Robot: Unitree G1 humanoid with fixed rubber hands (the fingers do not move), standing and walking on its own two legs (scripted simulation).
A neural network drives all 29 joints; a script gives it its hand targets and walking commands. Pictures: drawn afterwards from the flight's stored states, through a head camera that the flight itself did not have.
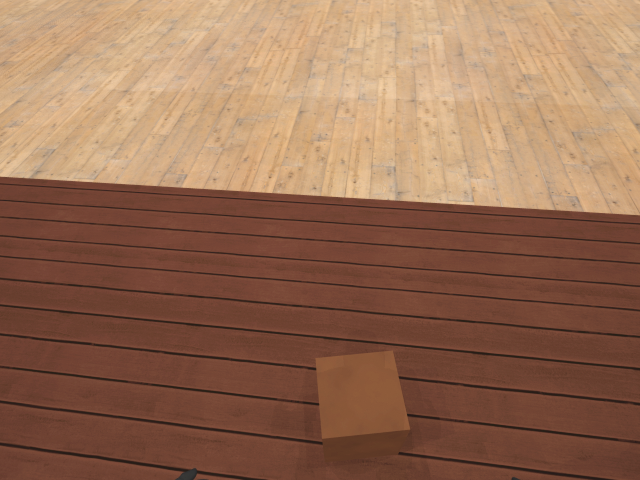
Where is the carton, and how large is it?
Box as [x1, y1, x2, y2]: [315, 351, 409, 461]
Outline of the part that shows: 392,351 315,358 321,432 325,461 398,453 409,430 409,426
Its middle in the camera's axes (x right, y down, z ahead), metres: +0.10 +0.46 +1.07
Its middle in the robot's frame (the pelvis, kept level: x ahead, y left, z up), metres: +0.41 -0.04 -0.64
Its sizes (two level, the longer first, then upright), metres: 0.210 0.200 0.250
